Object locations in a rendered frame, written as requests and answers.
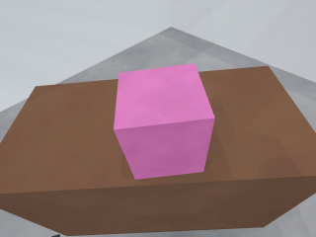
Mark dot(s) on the carton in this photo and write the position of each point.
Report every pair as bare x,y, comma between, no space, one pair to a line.
163,121

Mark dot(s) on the pedestal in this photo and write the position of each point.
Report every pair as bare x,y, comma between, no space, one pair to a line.
62,167

